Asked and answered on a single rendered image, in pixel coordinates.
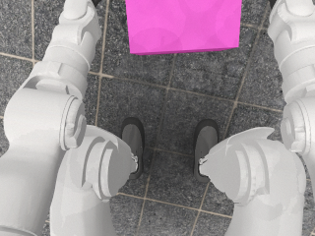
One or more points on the robot right forearm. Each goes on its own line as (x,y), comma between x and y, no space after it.
(292,30)

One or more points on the carton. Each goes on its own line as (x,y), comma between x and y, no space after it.
(182,26)

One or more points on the left robot thigh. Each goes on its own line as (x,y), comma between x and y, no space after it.
(87,178)

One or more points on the robot right upper arm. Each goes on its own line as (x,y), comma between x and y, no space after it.
(298,132)

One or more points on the robot left forearm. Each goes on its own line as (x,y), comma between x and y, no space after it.
(69,55)

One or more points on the robot right foot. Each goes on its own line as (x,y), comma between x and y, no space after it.
(206,136)

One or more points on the robot left upper arm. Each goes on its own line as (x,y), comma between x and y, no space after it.
(40,126)

